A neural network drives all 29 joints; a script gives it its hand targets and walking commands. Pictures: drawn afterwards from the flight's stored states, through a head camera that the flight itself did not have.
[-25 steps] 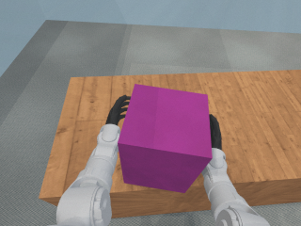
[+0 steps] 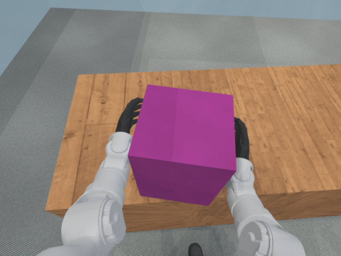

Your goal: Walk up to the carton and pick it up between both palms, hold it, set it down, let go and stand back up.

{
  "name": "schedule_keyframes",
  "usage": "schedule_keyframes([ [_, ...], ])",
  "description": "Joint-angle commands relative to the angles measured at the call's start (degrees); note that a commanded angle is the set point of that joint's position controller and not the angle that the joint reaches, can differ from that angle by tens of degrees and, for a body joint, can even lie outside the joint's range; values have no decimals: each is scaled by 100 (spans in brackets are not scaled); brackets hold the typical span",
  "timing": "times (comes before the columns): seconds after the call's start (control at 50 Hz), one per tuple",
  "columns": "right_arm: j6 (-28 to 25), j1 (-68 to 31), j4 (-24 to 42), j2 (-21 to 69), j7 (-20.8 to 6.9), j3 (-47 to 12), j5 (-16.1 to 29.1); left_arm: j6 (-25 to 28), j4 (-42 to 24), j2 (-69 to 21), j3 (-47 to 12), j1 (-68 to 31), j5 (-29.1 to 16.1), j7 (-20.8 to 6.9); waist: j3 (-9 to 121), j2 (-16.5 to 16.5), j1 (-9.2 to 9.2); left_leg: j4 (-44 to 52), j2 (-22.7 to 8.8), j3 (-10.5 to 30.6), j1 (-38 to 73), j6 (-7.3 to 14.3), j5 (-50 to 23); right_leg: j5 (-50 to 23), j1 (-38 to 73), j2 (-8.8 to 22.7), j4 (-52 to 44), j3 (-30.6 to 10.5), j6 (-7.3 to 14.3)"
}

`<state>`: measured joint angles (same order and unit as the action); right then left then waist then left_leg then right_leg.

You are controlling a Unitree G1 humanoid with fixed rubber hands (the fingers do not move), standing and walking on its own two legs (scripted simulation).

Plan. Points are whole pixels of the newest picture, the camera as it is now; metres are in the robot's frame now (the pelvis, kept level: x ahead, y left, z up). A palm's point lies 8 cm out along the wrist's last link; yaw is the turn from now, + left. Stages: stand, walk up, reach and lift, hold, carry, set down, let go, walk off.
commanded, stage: set down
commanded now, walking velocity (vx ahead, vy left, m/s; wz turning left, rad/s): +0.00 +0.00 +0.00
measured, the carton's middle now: (181, 151) +0.36 -0.05 -0.02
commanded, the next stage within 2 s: none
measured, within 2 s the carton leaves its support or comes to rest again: neither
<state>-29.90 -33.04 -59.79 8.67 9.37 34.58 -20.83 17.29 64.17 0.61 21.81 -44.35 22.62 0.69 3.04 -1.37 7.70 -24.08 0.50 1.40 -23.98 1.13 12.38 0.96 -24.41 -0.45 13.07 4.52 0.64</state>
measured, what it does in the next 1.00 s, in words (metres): stands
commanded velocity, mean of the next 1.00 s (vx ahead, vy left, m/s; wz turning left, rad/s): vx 0.00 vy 0.00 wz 0.00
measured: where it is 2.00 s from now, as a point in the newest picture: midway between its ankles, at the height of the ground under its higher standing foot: outside the picture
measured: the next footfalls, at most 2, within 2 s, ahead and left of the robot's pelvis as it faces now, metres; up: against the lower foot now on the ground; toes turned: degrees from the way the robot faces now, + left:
none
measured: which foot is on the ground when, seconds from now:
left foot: down 0.00-1.00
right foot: down 0.00-1.00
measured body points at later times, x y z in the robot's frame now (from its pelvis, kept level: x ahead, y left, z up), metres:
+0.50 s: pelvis +0.00 -0.01 +0.00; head +0.08 +0.00 +0.44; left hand +0.44 +0.09 +0.02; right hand +0.35 -0.19 +0.00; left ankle -0.02 +0.10 -0.74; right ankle +0.05 -0.12 -0.74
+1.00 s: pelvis +0.00 +0.00 -0.01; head +0.08 -0.01 +0.43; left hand +0.44 +0.08 +0.01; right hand +0.35 -0.20 -0.02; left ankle -0.02 +0.10 -0.74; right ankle +0.05 -0.12 -0.74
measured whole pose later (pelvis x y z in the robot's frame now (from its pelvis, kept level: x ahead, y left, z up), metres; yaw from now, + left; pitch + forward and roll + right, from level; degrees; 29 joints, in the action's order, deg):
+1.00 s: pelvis +0.00 +0.00 -0.01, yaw -1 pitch +16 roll -2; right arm -29.7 -35.8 -69.6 2.8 12.4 21.0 -10.1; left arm 15.7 65.1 3.2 11.5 -42.7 10.6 4.1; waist 7.4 -4.1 7.6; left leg -30.7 0.0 0.9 -31.8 1.3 15.2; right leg 4.2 -33.1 -0.7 20.9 4.3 0.6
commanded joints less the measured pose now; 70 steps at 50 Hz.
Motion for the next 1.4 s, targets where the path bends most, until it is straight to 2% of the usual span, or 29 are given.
schedule_keyframes([
  [0.0, -75, -2619, -245, 2738, -581, -1575, -882, 17, 329, -3722, -1172, -2163, 383, -661, 2102, -329, 209, 552, -56, -198, 3, -384, -329, -247, 1854, -182, 281, 245, 34],
  [0.06, -131, -2552, -273, 2712, -577, -1460, -870, 17, 123, -3577, -1053, -2222, 455, -630, 2131, -460, 106, 596, -77, -200, 33, -364, -543, -318, 1845, -162, 285, 209, 19],
  [0.1, -121, -2434, -471, 2657, -549, -1480, -972, 44, 266, -3379, -881, -2163, 539, -663, 2002, -298, 177, 557, -44, -279, -16, -342, -350, -309, 1899, -151, 270, 243, 21],
  [0.18, -137, -2519, -617, 3045, -577, -1287, -1053, 48, 83, -3677, -989, -2424, 599, -659, 1929, -591, 328, 510, -39, -252, -29, -382, -491, -287, 1712, -114, 307, 270, 21],
  [0.26, -161, -2371, -700, 2656, -571, -1322, -1006, -25, 192, -3349, -707, -2124, 732, -639, 1841, -496, 187, 565, -98, -196, 10, -305, -384, -226, 1711, -105, 356, 276, -9],
  [0.3, -216, -2436, -572, 2741, -544, -1171, -1060, -12, 59, -3288, -716, -2322, 715, -632, 2049, -362, 310, 529, -69, -233, -54, -284, -337, -242, 1771, -114, 391, 303, -31],
  [0.32, -229, -2362, -429, 2629, -538, -1245, -1103, -16, 0, -3282, -657, -2260, 736, -629, 2086, -351, 169, 586, -66, -220, -90, -265, -347, -287, 1817, -105, 370, 273, -35],
  [0.34, -185, -2369, -574, 2995, -562, -1174, -1159, 5, -13, -3548, -647, -2376, 781, -649, 1972, -380, 359, 585, -80, -169, -181, -221, -127, -176, 1736, -66, 424, 286, -61],
  [0.44, -254, -2226, -513, 2897, -578, -1182, -1116, -9, -138, -3240, -497, -2183, 863, -630, 2056, -385, 192, 486, -74, -259, 108, -206, -507, -292, 1684, -89, 425, 313, -79],
  [0.46, -244, -2252, -770, 2602, -570, -1025, -1166, -59, 145, -3242, -451, -2108, 887, -636, 1682, -346, 370, 540, -88, -163, -45, -243, -315, -177, 1488, -107, 410, 364, -51],
  [0.54, -245, -2197, -755, 2182, -559, -919, -1127, -103, -151, -2745, -312, -2133, 836, -552, 1973, -464, 190, 628, -170, -187, 22, -223, -147, -121, 1650, -73, 492, 302, -33],
  [0.56, -254, -2106, -831, 1839, -504, -747, -1075, -116, -281, -2686, -426, -2071, 745, -490, 2030, -583, 357, 588, -203, -124, 106, -278, -247, -209, 1577, -92, 557, 372, -15],
  [0.58, -298, -2179, -696, 1948, -519, -762, -1020, -78, -518, -2597, -416, -2160, 665, -455, 2206, -690, 175, 495, -194, -131, 217, -296, -443, -371, 1528, -125, 580, 324, -1],
  [0.6, -313, -2180, -761, 1772, -493, -732, -992, -81, -383, -2469, -398, -2108, 651, -408, 2229, -486, 289, 421, -163, -186, 209, -315, -544, -425, 1496, -131, 546, 362, -7],
  [0.66, -320, -2209, -487, 2032, -429, -911, -929, -53, -432, -2509, -424, -1968, 605, -370, 2105, -246, 170, 419, -122, -294, 33, -208, -639, -446, 1598, -107, 517, 297, -29],
  [0.76, -252, -2107, -422, 1244, -260, -1028, -492, -35, -612, -1523, -390, -1971, 292, -187, 2201, -199, 164, 424, -122, -307, -235, -45, -170, -315, 1872, -58, 689, 205, -89],
  [0.84, -213, -1909, -467, 138, 56, -1289, 270, -36, -950, -582, -862, -2119, -429, 130, 2920, -455, 184, 95, -138, -261, 3, -145, -739, -839, 1888, -123, 888, 101, -68],
  [0.9, -186, -1928, -352, -420, 214, -1507, 809, 56, -995, -211, -1427, -2261, -1165, 335, 3717, -501, 419, -201, -170, -173, -50, -205, -901, -1105, 1706, -171, 1162, 104, -67],
  [0.94, -207, -2021, -242, -659, 289, -1896, 1266, 112, -766, 134, -1548, -2087, -1474, 381, 4162, -246, 344, -482, -17, -346, -347, -232, -1631, -1909, 2105, -216, 1278, -63, -66],
  [0.98, -61, -2365, -581, -836, 366, -2139, 1567, 155, -119, 429, -1514, -2426, -1682, 381, 3887, -236, 351, -675, 20, -324, -914, -216, -1370, -1804, 2041, -141, 1543, -160, -80],
  [1.04, -91, -2583, 334, -1066, 414, -2426, 2089, 238, -661, 689, -1822, -2513, -2105, 384, 4697, -47, 349, -856, 82, -274, -718, -261, -1790, -2186, 2332, -151, 1792, -217, -134],
  [1.14, 204, -2775, 14, -1312, 388, -2276, 2358, 0, -205, 801, -2043, -2755, -2270, 376, 4210, -450, 413, -974, -7, -207, -252, -421, -1844, -1455, 1348, -205, 1644, -36, -37],
  [1.2, 477, -3004, 186, -1743, 269, -2204, 2580, -267, -863, 907, -2155, -3108, -2392, 538, 4718, -983, 266, -1085, -204, 32, 625, -627, -2338, -1155, 656, -290, 1625, 118, 36],
  [1.22, 608, -3087, 286, -1753, 219, -2465, 2739, -380, -983, 895, -2121, -3091, -2406, 571, 4763, -1015, 63, -1087, -157, -38, 704, -628, -2403, -1204, 675, -333, 1596, 113, 60],
  [1.26, 799, -2978, 531, -1961, 227, -2531, 2858, -581, -1393, 998, -2150, -2897, -2445, 543, 4915, -819, 150, -1063, -144, -63, 990, -695, -2985, -1604, 924, -372, 1552, 84, 21],
  [1.3, 1108, -3082, 101, -2092, 221, -2513, 2878, -861, -829, 914, -2253, -2726, -2478, 488, 4202, -712, 259, -957, -244, 20, 948, -681, -2787, -1218, 822, -381, 1447, 75, 51],
  [1.32, 1181, -3129, 606, -2105, 247, -2484, 2914, -941, -1617, 946, -2277, -2759, -2496, 479, 4614, -822, 229, -860, -279, 98, 1309, -730, -3089, -1395, 1010, -431, 1396, 51, 42],
  [1.34, 1417, -3127, 367, -2207, 239, -2669, 3045, -1239, -815, 1068, -2173, -2643, -2531, 449, 3852, -428, 158, -784, -233, 35, 947, -652, -2626, -1159, 968, -366, 1338, 21, 7],
  [1.38, 1702, -3362, 683, -2144, 191, -2663, 3139, -1343, -1268, 1261, -2274, -2979, -2758, 448, 3682, -426, 107, -475, -181, -44, 660, -517, -1811, -820, 1312, -319, 1342, 22, 39],
])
